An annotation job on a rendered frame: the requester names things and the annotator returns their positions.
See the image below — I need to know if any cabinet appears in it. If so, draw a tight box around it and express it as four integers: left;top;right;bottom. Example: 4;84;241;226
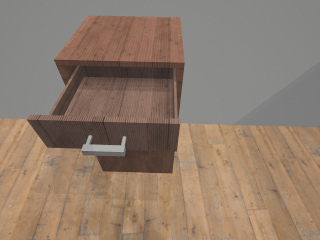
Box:
54;15;185;174

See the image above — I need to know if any handle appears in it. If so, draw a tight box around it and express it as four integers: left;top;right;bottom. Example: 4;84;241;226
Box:
81;135;127;157

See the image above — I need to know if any drawer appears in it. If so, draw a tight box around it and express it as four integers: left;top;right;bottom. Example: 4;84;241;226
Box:
27;65;180;152

